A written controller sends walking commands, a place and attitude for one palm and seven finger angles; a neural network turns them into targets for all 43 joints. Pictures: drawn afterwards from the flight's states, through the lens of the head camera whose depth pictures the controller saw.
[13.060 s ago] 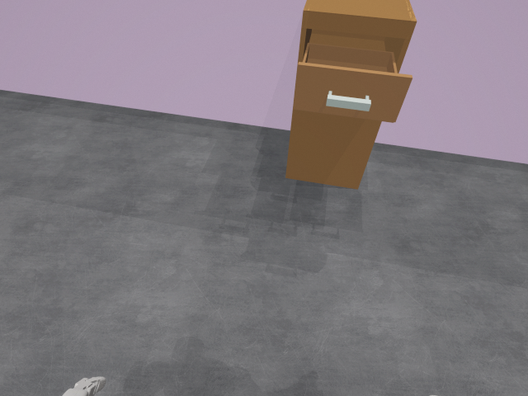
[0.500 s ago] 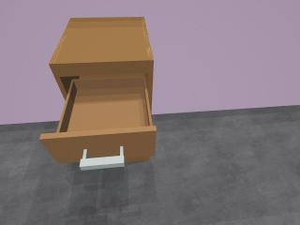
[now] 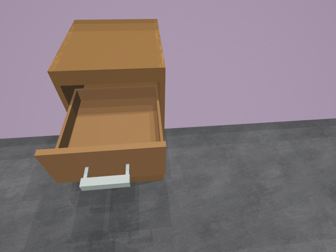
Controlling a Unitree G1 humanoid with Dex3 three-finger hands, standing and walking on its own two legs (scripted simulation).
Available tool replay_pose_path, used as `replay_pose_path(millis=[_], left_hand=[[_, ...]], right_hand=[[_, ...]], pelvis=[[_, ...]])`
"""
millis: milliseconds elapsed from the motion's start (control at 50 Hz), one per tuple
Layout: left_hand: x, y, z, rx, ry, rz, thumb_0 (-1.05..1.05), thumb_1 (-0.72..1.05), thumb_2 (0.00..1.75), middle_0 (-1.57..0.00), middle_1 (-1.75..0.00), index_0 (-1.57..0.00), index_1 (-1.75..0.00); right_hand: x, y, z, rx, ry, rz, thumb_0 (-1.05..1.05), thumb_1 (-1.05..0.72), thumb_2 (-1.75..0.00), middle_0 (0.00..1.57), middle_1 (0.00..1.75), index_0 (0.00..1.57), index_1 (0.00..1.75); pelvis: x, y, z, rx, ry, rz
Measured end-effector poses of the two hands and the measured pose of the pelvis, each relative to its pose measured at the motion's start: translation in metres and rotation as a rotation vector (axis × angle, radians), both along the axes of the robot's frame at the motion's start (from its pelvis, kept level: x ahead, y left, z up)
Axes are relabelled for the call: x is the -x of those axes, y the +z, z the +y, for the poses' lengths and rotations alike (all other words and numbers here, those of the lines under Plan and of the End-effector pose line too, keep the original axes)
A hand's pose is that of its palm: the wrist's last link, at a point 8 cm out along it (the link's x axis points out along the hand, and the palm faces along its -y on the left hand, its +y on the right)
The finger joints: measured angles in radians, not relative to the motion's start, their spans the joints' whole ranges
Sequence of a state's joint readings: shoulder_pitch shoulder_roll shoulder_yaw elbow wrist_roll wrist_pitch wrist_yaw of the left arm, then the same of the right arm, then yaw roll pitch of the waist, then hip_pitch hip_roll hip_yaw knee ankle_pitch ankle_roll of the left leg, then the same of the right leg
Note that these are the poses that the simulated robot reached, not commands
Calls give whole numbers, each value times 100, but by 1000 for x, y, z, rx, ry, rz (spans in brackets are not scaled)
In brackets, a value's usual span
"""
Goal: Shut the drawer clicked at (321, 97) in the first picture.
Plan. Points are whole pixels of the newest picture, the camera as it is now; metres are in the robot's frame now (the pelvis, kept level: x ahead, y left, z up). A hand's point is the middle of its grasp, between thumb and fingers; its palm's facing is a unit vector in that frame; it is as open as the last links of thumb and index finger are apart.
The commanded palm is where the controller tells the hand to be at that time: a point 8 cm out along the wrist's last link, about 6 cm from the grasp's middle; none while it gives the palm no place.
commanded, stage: come to a stop and stand still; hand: left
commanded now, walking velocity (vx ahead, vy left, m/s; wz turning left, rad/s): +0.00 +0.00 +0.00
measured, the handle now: (106, 175) +0.33 +0.20 -0.07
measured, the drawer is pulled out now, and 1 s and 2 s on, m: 0.30 0.30 0.30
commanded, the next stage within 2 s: look again from close up in 0.22 s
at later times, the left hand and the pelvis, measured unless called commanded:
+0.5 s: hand out of the picture -0.04 +0.14 -0.18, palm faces +0.05 -0.99 -0.15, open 7.3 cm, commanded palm none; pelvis +0.00 -0.01 +0.00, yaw +0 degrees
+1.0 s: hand out of the picture -0.05 +0.14 -0.18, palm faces +0.06 -0.99 -0.15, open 7.3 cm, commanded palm none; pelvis +0.00 -0.01 +0.00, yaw +1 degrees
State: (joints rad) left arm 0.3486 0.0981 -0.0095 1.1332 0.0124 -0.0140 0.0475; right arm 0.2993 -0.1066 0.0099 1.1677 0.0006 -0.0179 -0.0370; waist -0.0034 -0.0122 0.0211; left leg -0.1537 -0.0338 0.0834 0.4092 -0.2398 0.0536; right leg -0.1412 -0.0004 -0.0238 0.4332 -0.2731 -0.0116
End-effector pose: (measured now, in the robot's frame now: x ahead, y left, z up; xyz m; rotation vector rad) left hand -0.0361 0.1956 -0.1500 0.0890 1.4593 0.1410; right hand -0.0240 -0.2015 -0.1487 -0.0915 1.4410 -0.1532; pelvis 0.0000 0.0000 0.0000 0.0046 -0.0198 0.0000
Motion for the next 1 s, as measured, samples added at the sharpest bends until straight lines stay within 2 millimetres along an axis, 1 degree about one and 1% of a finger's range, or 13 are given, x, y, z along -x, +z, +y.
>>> replay_pose_path(millis=[280,560,900,1000], left_hand=[[3,1,-4,-7,2,4,0,91,90,-20,-30,-20,-30],[8,1,-6,-4,9,-1,0,91,90,-20,-30,-20,-30],[19,3,-5,-9,16,18,0,91,90,-20,-30,-20,-30],[20,1,-4,-7,24,26,0,91,90,-20,-30,-20,-30]], right_hand=[[2,1,-7,2,3,8,0,-91,-90,20,30,20,29],[4,1,-9,0,9,1,0,-91,-90,20,30,20,29],[14,0,-7,-6,8,19,0,-91,-90,20,30,20,29],[17,-1,-7,-6,7,33,0,-91,-90,20,30,20,29]], pelvis=[[-1,1,-6,1,2,-2],[3,1,-8,1,6,-6],[6,1,-8,1,9,-2],[3,-1,-8,-1,18,0]])
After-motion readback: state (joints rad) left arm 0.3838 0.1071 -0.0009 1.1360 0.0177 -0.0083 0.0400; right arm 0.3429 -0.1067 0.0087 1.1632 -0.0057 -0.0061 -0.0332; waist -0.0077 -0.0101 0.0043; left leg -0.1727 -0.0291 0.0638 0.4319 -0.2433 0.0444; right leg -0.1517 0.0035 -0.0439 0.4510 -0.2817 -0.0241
